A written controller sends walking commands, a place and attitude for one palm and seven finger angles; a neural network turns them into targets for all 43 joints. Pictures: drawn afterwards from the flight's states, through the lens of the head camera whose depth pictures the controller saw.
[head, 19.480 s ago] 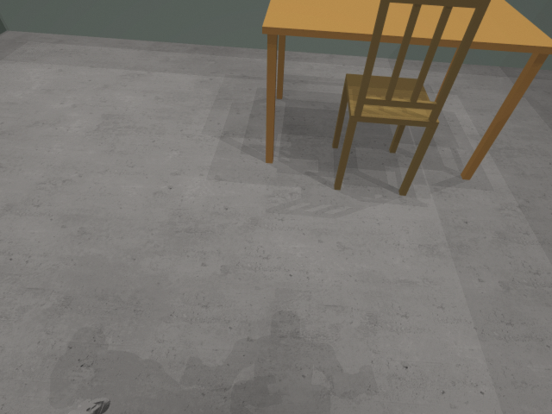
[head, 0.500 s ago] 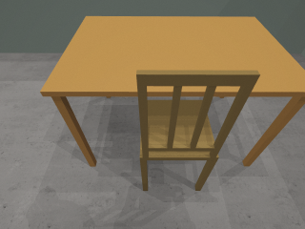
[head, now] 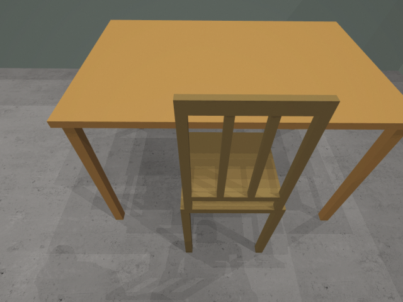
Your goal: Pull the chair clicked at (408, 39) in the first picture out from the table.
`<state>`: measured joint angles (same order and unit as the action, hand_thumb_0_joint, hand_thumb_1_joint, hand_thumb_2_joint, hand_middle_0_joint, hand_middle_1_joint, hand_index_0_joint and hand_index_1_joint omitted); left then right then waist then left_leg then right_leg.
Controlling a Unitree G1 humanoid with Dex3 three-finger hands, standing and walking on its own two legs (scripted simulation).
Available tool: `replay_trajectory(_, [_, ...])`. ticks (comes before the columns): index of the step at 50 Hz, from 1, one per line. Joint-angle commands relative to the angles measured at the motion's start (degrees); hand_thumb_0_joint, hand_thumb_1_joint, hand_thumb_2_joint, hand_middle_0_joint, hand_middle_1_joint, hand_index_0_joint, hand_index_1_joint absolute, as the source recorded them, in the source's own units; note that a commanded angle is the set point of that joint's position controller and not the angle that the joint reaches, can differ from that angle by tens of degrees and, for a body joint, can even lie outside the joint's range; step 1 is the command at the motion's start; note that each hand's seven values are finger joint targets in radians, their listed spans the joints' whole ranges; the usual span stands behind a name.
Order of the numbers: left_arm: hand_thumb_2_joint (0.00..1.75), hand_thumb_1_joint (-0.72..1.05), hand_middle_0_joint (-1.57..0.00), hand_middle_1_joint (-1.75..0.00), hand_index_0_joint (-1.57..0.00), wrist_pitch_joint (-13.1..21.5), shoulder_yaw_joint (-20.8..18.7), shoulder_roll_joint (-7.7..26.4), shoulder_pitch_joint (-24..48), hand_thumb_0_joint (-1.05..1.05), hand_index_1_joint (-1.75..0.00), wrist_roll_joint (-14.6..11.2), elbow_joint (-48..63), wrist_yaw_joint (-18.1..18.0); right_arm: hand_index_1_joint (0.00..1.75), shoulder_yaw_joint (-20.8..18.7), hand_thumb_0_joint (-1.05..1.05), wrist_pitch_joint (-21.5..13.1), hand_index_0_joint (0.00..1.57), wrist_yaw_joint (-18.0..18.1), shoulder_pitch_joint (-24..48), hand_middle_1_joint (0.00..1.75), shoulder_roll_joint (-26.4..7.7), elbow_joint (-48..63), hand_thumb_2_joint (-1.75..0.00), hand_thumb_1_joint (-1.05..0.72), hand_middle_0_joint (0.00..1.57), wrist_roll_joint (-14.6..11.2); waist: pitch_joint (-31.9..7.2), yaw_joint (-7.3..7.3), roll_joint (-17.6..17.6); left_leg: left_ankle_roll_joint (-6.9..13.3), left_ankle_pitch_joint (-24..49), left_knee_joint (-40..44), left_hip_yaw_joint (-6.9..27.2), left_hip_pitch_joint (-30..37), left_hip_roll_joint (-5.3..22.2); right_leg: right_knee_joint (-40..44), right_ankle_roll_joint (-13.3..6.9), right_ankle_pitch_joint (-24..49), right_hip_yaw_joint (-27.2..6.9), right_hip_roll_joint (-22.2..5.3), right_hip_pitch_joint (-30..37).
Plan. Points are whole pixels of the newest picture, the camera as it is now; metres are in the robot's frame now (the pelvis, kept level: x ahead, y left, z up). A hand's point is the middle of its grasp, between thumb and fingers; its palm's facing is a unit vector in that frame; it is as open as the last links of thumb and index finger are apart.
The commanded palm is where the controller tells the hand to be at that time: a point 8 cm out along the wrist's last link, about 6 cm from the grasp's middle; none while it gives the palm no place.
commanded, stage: shuffle to correct the standing spot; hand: left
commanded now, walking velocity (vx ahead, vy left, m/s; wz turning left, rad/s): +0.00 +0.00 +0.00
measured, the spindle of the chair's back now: (224, 161) +0.49 -0.02 -0.06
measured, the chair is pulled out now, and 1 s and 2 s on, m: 0.00 0.00 0.00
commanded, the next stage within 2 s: come to a stop and stand still in 1.32 s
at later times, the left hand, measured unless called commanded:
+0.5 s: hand out of the picture -0.02 +0.14 -0.18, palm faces +0.09 -0.98 -0.17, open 7.3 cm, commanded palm none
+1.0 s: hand out of the picture +0.08 +0.11 -0.19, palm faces +0.09 -0.98 -0.16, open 7.3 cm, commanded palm none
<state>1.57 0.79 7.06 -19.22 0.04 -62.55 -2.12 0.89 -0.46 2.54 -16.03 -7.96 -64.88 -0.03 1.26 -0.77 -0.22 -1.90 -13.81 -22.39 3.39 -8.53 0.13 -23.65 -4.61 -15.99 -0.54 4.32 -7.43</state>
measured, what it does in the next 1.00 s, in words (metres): steps on the spot: left foot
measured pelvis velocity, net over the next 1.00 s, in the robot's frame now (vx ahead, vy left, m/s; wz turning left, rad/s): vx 0.05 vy -0.07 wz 0.05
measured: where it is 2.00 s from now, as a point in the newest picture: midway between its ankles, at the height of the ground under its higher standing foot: outside the picture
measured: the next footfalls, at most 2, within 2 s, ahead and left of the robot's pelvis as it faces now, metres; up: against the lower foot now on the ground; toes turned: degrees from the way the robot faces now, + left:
left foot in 0.80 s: +0.09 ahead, +0.04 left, +0.00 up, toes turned +7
right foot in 1.24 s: +0.13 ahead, -0.29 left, +0.00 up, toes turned +1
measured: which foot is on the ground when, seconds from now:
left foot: down 0.00-0.52, up 0.54-0.78, down 0.80-1.00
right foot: down 0.00-0.80, up 0.82-1.00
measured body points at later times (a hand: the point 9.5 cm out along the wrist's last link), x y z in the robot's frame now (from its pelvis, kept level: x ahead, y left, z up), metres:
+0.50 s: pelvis +0.02 -0.02 -0.01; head +0.05 -0.02 +0.44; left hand -0.02 +0.19 -0.17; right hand +0.00 -0.23 -0.17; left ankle -0.02 +0.15 -0.74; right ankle -0.04 -0.07 -0.74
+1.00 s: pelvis +0.05 -0.07 -0.01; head +0.08 -0.04 +0.44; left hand +0.08 +0.17 -0.17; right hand +0.10 -0.30 -0.14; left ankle +0.05 +0.03 -0.74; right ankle +0.03 -0.23 -0.65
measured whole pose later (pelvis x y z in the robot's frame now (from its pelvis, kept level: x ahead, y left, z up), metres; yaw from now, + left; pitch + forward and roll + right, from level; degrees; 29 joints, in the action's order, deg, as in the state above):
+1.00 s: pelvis +0.05 -0.07 -0.01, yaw +3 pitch -1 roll -1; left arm -3.9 -3.4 11.7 -14.5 1.9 -53.6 -0.4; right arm 0.0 -0.2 3.6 -13.2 -7.4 -58.5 1.4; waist 4.6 -0.9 -3.6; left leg 1.6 -16.0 -30.4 -3.9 -13.7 1.7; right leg -68.2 2.3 -22.4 -5.0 1.1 -28.1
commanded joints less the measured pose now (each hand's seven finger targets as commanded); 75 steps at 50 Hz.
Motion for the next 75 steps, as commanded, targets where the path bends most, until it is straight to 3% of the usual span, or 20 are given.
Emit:
replay_trajectory(1, [0.9, 0.9, -0.2, -0.3, -0.2, 0.7, -1.25, 5.48, -5.14, 0.0, -0.3, 0.19, 1.33, -0.23, 0.3, -0.53, 0.0, -1.09, 0.2, 0.27, -3.61, 0.3, -3.81, 1.38, -0.9, -0.9, 0.2, -0.03, 2.76, -0.01, -1.39, 2.78, 10.27, 1.75, 1.38, -0.52, 3.25, 4.55, 1.58, 17.49, -6.64, -9.24, -2.01])
replay_trajectory(21, [0.9, 0.9, -0.2, -0.3, -0.2, -1.85, -3.08, 4.4, -7.11, 0.0, -0.3, 1.17, 2.08, 0.82, 0.3, -2.7, 0.0, -0.04, 0.2, 1.7, -6.4, 0.3, -6.49, 0.5, -0.9, -0.9, 0.2, 1.04, 6.07, 0.39, 4.57, 7.61, 8.88, 0.37, 10.14, -4.33, 9.47, -3.55, 1.82, 1.53, -0.6, -5.01, -7.29])
replay_trajectory(26, [0.9, 0.9, -0.2, -0.3, -0.2, -2.05, -4.53, 7.86, -12.17, 0.0, -0.3, 1.45, 1.83, 0.5, 0.3, -2.82, 0.0, 0.24, 0.2, 2.38, -4.41, 0.3, -3.64, 2.61, -0.9, -0.9, 0.2, 0.61, 2.42, -1.37, -10.69, 3.07, -4.68, -17.43, -4.56, -15.3, -0.12, 1.97, 0.12, 32.5, -9.49, -12.88, 5.76])
replay_trajectory(28, [0.9, 0.9, -0.2, -0.3, -0.2, -2.24, -4.36, 7.0, -12.63, 0.0, -0.3, 1.8, 2.22, -0.02, 0.3, -3.28, 0.0, 0.31, 0.2, 2.72, -0.91, 0.3, -4.64, 3.98, -0.9, -0.9, 0.2, 0.7, 3.16, -2.17, -10.03, 2.52, -19.2, -29.51, -4.7, -21.51, 0.43, 1.41, -4.79, 53.01, -12.63, -16.49, 8.9])
replay_trajectory(31, [0.9, 0.9, -0.2, -0.3, -0.2, -2.53, -4.33, 6.83, -10.4, 0.0, -0.3, 1.95, 4.16, -0.46, 0.3, -3.63, 0.0, 0.41, 0.2, 2.39, 0.36, 0.3, -4.67, 4.33, -0.9, -0.9, 0.2, 0.64, 1.34, -1.59, -4.59, 2.38, -17.87, -35.2, -6.73, -21.99, 0.9, -0.24, -8.26, 57.37, -9.91, -15.66, 9.92])
replay_trajectory(35, [0.9, 0.9, -0.2, -0.3, -0.2, -2.91, -4.21, 7.49, -7.58, 0.0, -0.3, 2.5, 6.24, -0.43, 0.3, -3.33, 0.0, 0.55, 0.2, 2.16, 1.22, 0.3, -4.22, 5.57, -0.9, -0.9, 0.2, 0.67, 1.66, -0.27, -4.2, 3.28, -13.28, -27.29, -8.63, -17.41, 0.22, -0.09, -4.32, 49.92, -8.94, -13.06, 5.04])
replay_trajectory(38, [0.9, 0.9, -0.2, -0.3, -0.2, -2.96, -4.28, 8.02, -3.59, 0.0, -0.3, 1.94, 7.66, 0.21, 0.3, -3.19, 0.0, -0.09, 0.2, 2.74, -7.15, 0.3, -4.87, 3.57, -0.9, -0.9, 0.2, 0.64, -1.08, 4.47, -2.91, 4.99, 1.25, -7.12, -8.38, -1.66, -0.2, -8.27, 2.48, 49.12, -5.24, -9.29, -1.07])
replay_trajectory(39, [0.9, 0.9, -0.2, -0.3, -0.2, -2.95, -4.29, 7.66, -3.4, 0.0, -0.3, 1.39, 7.96, 0.47, 0.3, -3.33, 0.0, -0.42, 0.2, 3.18, -12.53, 0.3, -6.7, 2.16, -0.9, -0.9, 0.2, 0.81, -3.78, 6.71, 0.27, 6.71, 10.38, -0.59, -3.59, 7.7, 4.34, -17.68, 5.77, 37.51, -4.14, -7.45, -5.9])
replay_trajectory(40, [0.9, 0.9, -0.2, -0.3, -0.2, -2.91, -4.24, 5.52, -5.59, 0.0, -0.3, 0.71, 8.12, 0.7, 0.3, -3.69, 0.0, -0.64, 0.2, 3.46, -13.68, 0.3, -9.86, 2.53, -0.9, -0.9, 0.2, 1.47, -4.04, 6.34, 11.19, 13.56, 26.82, 2.45, 15.12, 12.37, 19.98, -34.78, 9.41, -2.33, -0.61, -1.01, -17.62])
replay_trajectory(41, [0.9, 0.9, -0.2, -0.3, -0.2, -3.54, -4.39, 6.96, -7.14, 0.0, -0.3, 1.1, 8.9, 0.28, 0.3, -3.67, 0.0, 0.15, 0.2, 3.04, -11.26, 0.3, -11.7, 4.98, -0.9, -0.9, 0.2, 1.03, -3.0, 4.61, 8.24, 20.21, 31.44, 2.38, 27.1, 6.15, 30.1, -47.19, 7.58, -19.31, -4.82, -0.5, -21.25])
replay_trajectory(42, [0.9, 0.9, -0.2, -0.3, -0.2, -4.23, -4.85, 8.26, -6.05, 0.0, -0.3, 1.99, 9.86, 0.24, 0.3, -3.6, 0.0, 0.32, 0.2, 2.7, -5.91, 0.3, -12.41, 7.41, -0.9, -0.9, 0.2, 1.17, 0.72, 2.68, 3.24, 21.52, 24.33, 4.62, 26.55, -2.19, 30.05, -49.48, 5.46, -18.35, -8.11, -2.61, -21.1])
replay_trajectory(44, [0.9, 0.9, -0.2, -0.3, -0.2, -4.86, -5.1, 7.01, -3.46, 0.0, -0.3, 2.85, 9.7, 0.99, 0.3, -2.86, 0.0, -0.68, 0.2, 2.7, 0.94, 0.3, -9.25, 8.63, -0.9, -0.9, 0.2, 1.57, 6.38, -0.12, 4.35, 15.91, 22.87, 5.22, 16.71, -7.85, 22.34, -49.72, 5.51, -10.92, -7.51, -3.92, -23.49])
replay_trajectory(49, [0.9, 0.9, -0.2, -0.3, -0.2, -5.67, -4.69, 6.21, -3.23, 0.0, -0.3, 1.79, 9.88, 2.1, 0.3, -4.02, 0.0, -0.8, 0.2, 1.43, 1.73, 0.3, -11.45, 9.38, -0.9, -0.9, 0.2, 1.54, 1.04, -0.89, 8.08, 11.11, 23.26, 3.52, 1.74, -4.38, 15.02, -43.36, 7.94, -4.17, -3.26, -5.35, -20.89])
replay_trajectory(57, [0.9, 0.9, -0.2, -0.3, -0.2, -4.68, -4.61, 6.94, 4.08, 0.0, -0.3, 1.3, 13.18, 2.72, 0.3, -6.88, 0.0, 1.33, 0.2, 0.0, 0.04, 0.3, -15.1, 10.08, -0.9, -0.9, 0.2, 2.14, 2.19, 2.09, 13.75, 8.21, 8.21, 1.68, 3.52, -6.65, 15.52, -18.48, 8.3, -6.17, 2.77, -6.53, -14.0])
replay_trajectory(60, [0.9, 0.9, -0.2, -0.3, -0.2, -3.35, -5.46, 10.21, -3.35, 0.0, -0.3, 1.43, 10.75, 2.65, 0.3, -7.28, 0.0, 1.78, 0.2, -0.18, -0.32, 0.3, -14.25, 10.38, -0.9, -0.9, 0.2, 1.55, -2.1, -0.76, 4.39, 2.89, 1.9, -10.8, -1.32, -10.52, 10.09, -0.55, 7.62, 5.25, 2.46, -5.97, -0.74])
replay_trajectory(62, [0.9, 0.9, -0.2, -0.3, -0.2, -3.03, -6.17, 17.89, -3.84, 0.0, -0.3, 2.41, 10.71, 1.79, 0.3, -5.72, 0.0, 2.6, 0.2, -0.21, -1.67, 0.3, -6.49, 11.93, -0.9, -0.9, 0.2, 1.2, -3.06, -1.49, -22.34, 0.34, -25.84, -33.41, -7.2, -22.56, -0.74, 6.2, 0.92, 15.88, -14.1, -20.93, 1.63])
replay_trajectory(64, [0.9, 0.9, -0.2, -0.3, -0.2, -3.5, -5.87, 15.86, 0.65, 0.0, -0.3, 2.69, 12.63, 1.28, 0.3, -5.77, 0.0, 2.78, 0.2, -0.09, -1.74, 0.3, -8.39, 11.23, -0.9, -0.9, 0.2, 1.25, -2.26, -1.01, -22.52, 1.87, -21.4, -42.23, -4.28, -22.18, 1.57, 9.42, -3.41, 4.33, -13.89, -18.67, -4.78])
replay_trajectory(68, [0.9, 0.9, -0.2, -0.3, -0.2, -3.67, -4.89, 11.57, 4.94, 0.0, -0.3, 2.49, 13.68, 0.49, 0.3, -5.17, 0.0, 2.16, 0.2, -0.22, -1.63, 0.3, -7.88, 9.01, -0.9, -0.9, 0.2, 1.0, -0.53, 1.19, -11.92, 1.31, -16.3, -37.83, -7.6, -17.31, 1.94, 3.35, -6.08, 16.46, -6.26, -15.66, -6.88])
replay_trajectory(71, [0.9, 0.9, -0.2, -0.3, -0.2, -3.95, -4.79, 12.16, 1.21, 0.0, -0.3, 2.43, 12.21, 0.37, 0.3, -4.09, 0.0, 1.85, 0.2, 0.02, -0.49, 0.3, -5.13, 8.62, -0.9, -0.9, 0.2, 0.96, 0.93, -0.05, -6.8, 1.77, -13.76, -21.5, -9.99, -10.86, 0.44, 2.03, -7.34, 18.83, -8.08, -15.83, -8.39])
replay_trajectory(75, [0.9, 0.9, -0.2, -0.3, -0.2, -2.5, -3.22, 7.75, -1.03, 0.0, -0.3, 0.2, 9.04, 0.22, 0.3, -2.06, 0.0, -0.19, 0.2, 0.43, -6.13, 0.3, -4.89, 5.73, -0.9, -0.9, 0.2, 0.79, -1.38, 1.72, 5.89, 3.48, 4.56, 5.96, -2.27, 5.21, 5.2, -4.5, 0.01, 9.61, -5.98, -10.14, -10.42])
